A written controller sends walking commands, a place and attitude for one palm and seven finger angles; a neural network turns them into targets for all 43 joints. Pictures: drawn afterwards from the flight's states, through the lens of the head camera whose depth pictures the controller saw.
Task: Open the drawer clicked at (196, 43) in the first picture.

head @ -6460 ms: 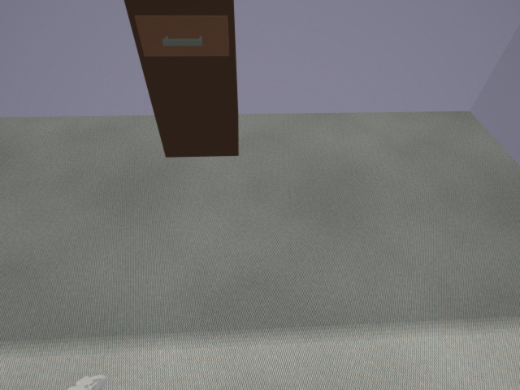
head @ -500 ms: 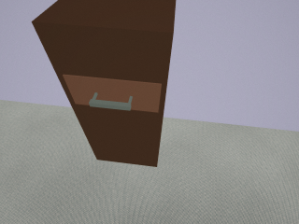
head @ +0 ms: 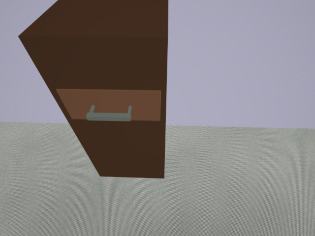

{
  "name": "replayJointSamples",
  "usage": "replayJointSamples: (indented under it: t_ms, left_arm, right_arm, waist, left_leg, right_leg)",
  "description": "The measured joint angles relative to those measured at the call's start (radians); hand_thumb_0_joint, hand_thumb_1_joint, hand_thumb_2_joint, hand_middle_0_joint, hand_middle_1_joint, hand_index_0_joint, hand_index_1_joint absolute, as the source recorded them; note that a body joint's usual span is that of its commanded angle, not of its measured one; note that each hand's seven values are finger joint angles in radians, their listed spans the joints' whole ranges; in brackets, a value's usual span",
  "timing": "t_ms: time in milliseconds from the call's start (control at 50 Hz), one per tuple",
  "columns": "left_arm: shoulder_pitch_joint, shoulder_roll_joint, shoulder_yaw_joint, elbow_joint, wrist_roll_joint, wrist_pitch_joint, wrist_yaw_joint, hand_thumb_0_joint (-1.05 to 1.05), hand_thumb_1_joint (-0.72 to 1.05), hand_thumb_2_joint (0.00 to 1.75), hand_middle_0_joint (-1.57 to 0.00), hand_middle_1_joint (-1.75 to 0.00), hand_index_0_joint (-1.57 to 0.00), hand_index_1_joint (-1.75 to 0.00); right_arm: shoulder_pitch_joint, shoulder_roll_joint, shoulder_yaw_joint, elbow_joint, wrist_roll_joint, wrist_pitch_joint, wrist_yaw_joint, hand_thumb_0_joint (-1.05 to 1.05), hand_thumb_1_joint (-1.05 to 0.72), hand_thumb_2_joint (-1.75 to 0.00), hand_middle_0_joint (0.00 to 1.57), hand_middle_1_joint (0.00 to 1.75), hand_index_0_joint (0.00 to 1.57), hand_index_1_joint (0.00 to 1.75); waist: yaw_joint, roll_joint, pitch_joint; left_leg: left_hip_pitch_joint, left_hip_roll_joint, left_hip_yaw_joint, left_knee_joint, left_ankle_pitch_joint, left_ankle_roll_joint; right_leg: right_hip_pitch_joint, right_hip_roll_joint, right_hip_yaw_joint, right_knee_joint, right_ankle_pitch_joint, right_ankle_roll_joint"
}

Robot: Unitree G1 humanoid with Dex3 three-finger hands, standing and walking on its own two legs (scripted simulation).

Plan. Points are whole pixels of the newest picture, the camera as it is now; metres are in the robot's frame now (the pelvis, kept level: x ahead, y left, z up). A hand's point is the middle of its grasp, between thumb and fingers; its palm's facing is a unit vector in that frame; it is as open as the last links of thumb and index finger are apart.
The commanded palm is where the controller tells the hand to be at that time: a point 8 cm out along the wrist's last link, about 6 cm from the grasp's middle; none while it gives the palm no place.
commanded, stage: look again from close up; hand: left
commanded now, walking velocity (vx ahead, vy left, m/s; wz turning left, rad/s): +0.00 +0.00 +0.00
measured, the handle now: (110, 112) +0.56 +0.21 -0.07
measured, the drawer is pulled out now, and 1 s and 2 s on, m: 0.00 0.00 0.00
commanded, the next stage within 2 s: raise the hand with hooked fingers in 0.28 s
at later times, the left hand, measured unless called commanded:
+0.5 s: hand out of the picture +0.07 +0.18 -0.11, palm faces -0.01 -0.90 -0.44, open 7.3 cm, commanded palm +0.10 +0.21 -0.05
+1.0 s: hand (73, 228) +0.15 +0.21 -0.03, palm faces +0.09 -0.05 -0.99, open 9.7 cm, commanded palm +0.14 +0.21 +0.02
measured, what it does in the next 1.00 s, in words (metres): lowers itself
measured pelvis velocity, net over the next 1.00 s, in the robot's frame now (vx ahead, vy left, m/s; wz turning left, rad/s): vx -0.06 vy -0.04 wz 0.03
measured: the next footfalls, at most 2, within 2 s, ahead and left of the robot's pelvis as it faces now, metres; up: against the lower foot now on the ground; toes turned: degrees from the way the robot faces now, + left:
none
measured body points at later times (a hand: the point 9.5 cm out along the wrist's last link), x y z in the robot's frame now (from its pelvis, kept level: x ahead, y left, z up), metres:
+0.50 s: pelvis -0.01 -0.02 +0.00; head +0.00 -0.03 +0.45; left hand +0.07 +0.23 -0.08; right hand +0.03 -0.26 -0.15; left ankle -0.03 +0.11 -0.73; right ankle -0.03 -0.12 -0.73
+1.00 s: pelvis -0.06 -0.04 -0.05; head -0.01 -0.06 +0.40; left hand +0.14 +0.21 +0.02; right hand +0.21 -0.24 -0.13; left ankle -0.03 +0.11 -0.73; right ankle -0.03 -0.12 -0.73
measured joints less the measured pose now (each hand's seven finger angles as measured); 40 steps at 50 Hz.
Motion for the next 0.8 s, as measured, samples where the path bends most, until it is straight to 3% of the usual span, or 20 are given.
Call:
replayJointSamples:
  t_ms: [180,400,420,440,500,560,640,720,800]
  left_arm:
    - [0.011,-0.009,-0.001,0.003,0.000,0.013,-0.008,0.00,0.91,0.90,-0.20,-0.30,-0.20,-0.30]
    - [0.053,-0.032,-0.001,0.033,0.004,0.002,-0.001,0.00,0.91,0.90,-0.20,-0.30,-0.20,-0.30]
    - [0.100,-0.025,-0.019,-0.114,0.043,0.065,0.008,0.01,0.92,0.90,-0.20,-0.30,-0.20,-0.30]
    - [0.155,-0.004,-0.032,-0.286,0.082,0.091,0.028,0.02,0.93,0.90,-0.21,-0.30,-0.20,-0.30]
    - [0.225,0.048,-0.049,-0.665,0.125,0.090,0.121,0.03,0.93,0.89,-0.21,-0.31,-0.21,-0.31]
    - [0.188,0.079,-0.062,-0.888,0.277,0.088,0.188,0.03,0.89,0.88,-0.21,-0.33,-0.21,-0.33]
    - [0.091,0.102,-0.059,-0.981,0.579,0.044,0.271,0.02,0.81,0.85,-0.21,-0.38,-0.21,-0.38]
    - [0.119,0.092,-0.071,-1.007,0.834,-0.008,0.303,0.01,0.72,0.81,-0.21,-0.43,-0.21,-0.43]
    - [0.207,0.111,-0.091,-1.024,1.005,-0.044,0.336,0.00,0.62,0.77,-0.22,-0.48,-0.22,-0.49]
  right_arm:
    - [0.000,0.045,0.021,0.014,0.000,-0.001,0.006,0.01,-0.91,-0.90,0.20,0.30,0.20,0.30]
    - [-0.020,0.036,0.009,0.035,0.006,-0.004,0.003,0.01,-0.91,-0.90,0.20,0.30,0.20,0.30]
    - [-0.009,0.030,0.013,-0.002,0.018,-0.015,-0.003,0.01,-0.91,-0.90,0.20,0.30,0.20,0.30]
    - [0.009,0.023,0.012,-0.038,0.025,-0.058,-0.024,0.01,-0.91,-0.90,0.20,0.30,0.20,0.30]
    - [0.026,-0.010,-0.018,-0.113,0.058,-0.190,-0.065,0.02,-0.92,-0.90,0.20,0.30,0.20,0.30]
    - [-0.031,-0.063,-0.030,-0.206,0.044,-0.230,-0.069,0.02,-0.92,-0.90,0.20,0.30,0.20,0.30]
    - [-0.141,-0.091,-0.051,-0.358,-0.004,-0.189,-0.035,0.02,-0.91,-0.90,0.20,0.30,0.20,0.30]
    - [-0.218,-0.082,-0.065,-0.474,-0.021,-0.085,0.017,0.01,-0.91,-0.90,0.20,0.30,0.20,0.30]
    - [-0.247,-0.081,-0.065,-0.544,-0.037,-0.005,0.041,0.01,-0.91,-0.90,0.20,0.30,0.20,0.30]
  waist:
    - [0.009,0.004,0.001]
    - [0.022,-0.009,0.001]
    - [0.032,-0.011,0.003]
    - [0.048,-0.020,0.005]
    - [0.060,-0.014,-0.023]
    - [0.039,0.017,-0.064]
    - [0.027,0.022,-0.123]
    - [0.066,-0.027,-0.151]
    - [0.117,-0.077,-0.137]
  left_leg:
    - [0.014,-0.007,0.006,-0.033,0.025,-0.001]
    - [0.001,0.009,-0.004,-0.037,0.037,-0.017]
    - [-0.006,0.014,-0.001,-0.028,0.031,-0.017]
    - [-0.005,0.012,0.008,-0.032,0.030,-0.017]
    - [-0.033,-0.001,0.003,-0.021,0.036,-0.020]
    - [-0.102,-0.005,-0.011,0.024,0.033,-0.017]
    - [-0.218,0.001,-0.001,0.101,0.019,-0.021]
    - [-0.287,0.017,0.027,0.146,0.007,-0.032]
    - [-0.349,0.024,0.012,0.201,-0.007,-0.037]
  right_leg:
    - [-0.002,-0.006,0.006,-0.002,0.010,-0.002]
    - [-0.005,0.010,-0.005,-0.018,0.018,-0.015]
    - [-0.016,0.015,-0.002,-0.012,0.019,-0.017]
    - [-0.027,0.013,0.007,0.003,0.016,-0.019]
    - [-0.064,-0.002,0.003,0.045,-0.002,-0.021]
    - [-0.124,-0.009,-0.009,0.085,-0.010,-0.024]
    - [-0.252,-0.008,0.005,0.174,-0.027,-0.033]
    - [-0.348,0.007,0.037,0.241,-0.038,-0.048]
    - [-0.407,0.014,0.029,0.298,-0.057,-0.063]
